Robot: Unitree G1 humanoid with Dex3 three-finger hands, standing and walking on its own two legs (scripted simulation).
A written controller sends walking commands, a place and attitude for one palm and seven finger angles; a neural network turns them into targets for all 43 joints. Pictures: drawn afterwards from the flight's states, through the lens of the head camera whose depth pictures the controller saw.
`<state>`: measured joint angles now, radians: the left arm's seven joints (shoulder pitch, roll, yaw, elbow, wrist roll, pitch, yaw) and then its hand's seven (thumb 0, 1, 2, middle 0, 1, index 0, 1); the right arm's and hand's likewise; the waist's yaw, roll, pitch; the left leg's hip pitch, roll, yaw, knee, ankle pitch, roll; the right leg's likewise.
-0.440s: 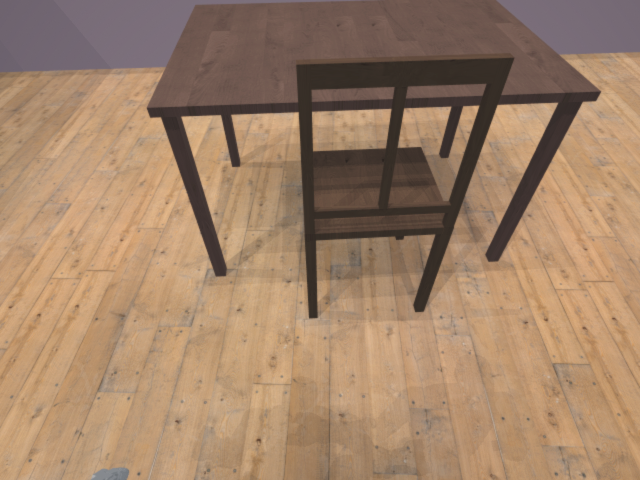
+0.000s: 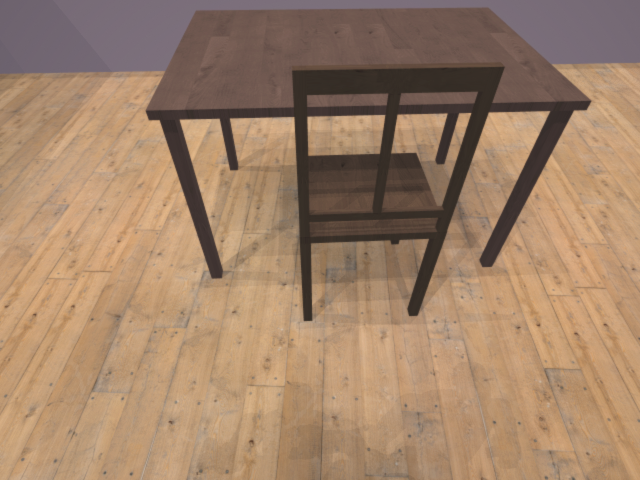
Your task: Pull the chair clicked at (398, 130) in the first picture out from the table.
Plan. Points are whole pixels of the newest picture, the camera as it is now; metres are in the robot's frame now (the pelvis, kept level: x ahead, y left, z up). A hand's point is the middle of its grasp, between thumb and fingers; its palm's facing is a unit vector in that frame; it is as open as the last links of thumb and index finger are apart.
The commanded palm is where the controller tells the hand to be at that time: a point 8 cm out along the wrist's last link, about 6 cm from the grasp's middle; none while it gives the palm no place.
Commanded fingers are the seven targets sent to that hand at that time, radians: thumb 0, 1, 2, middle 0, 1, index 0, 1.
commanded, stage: stand and wait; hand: left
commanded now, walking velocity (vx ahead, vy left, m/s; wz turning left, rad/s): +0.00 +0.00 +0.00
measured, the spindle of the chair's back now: (384, 158) +0.83 -0.11 -0.07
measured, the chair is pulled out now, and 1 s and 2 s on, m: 0.00 0.00 0.00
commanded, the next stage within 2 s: look at it before walking up in 0.38 s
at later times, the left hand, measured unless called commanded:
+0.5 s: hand out of the picture +0.07 +0.24 -0.15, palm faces -0.02 -0.94 -0.33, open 7.4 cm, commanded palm none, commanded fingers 0.00 0.90 0.90 -0.20 -0.30 -0.20 -0.30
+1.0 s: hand out of the picture +0.05 +0.25 -0.15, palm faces -0.02 -0.94 -0.33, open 7.4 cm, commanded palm none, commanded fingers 0.00 0.90 0.90 -0.20 -0.30 -0.20 -0.30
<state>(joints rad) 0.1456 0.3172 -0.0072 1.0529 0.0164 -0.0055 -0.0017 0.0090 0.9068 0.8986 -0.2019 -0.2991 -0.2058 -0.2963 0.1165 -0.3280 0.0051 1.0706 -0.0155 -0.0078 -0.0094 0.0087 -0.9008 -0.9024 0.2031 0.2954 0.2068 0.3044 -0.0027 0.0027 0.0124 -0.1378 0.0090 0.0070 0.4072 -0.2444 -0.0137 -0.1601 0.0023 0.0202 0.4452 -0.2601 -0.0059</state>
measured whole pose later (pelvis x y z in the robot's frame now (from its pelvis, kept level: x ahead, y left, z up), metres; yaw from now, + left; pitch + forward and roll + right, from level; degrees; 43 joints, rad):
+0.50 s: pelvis -0.01 +0.00 +0.00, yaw +0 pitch -2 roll +0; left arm 0.14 0.32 0.00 1.10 0.01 -0.01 0.00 0.01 0.91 0.90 -0.20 -0.30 -0.20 -0.30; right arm 0.14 -0.32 0.01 1.13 -0.01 -0.01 -0.01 0.01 -0.90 -0.90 0.20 0.30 0.21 0.30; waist -0.01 0.00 0.01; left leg -0.13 0.01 0.00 0.37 -0.21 -0.02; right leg -0.15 0.01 0.02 0.40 -0.22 -0.01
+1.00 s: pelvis -0.01 +0.00 +0.00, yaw +0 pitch -2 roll +0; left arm 0.15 0.33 0.00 1.11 0.02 -0.01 0.00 0.01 0.91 0.90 -0.20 -0.30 -0.20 -0.30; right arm 0.14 -0.33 0.01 1.13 -0.01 -0.01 -0.01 0.01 -0.90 -0.90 0.20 0.30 0.21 0.30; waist 0.00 0.00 0.02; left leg -0.13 0.01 0.01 0.35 -0.20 -0.01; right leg -0.14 0.00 0.02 0.38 -0.21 0.00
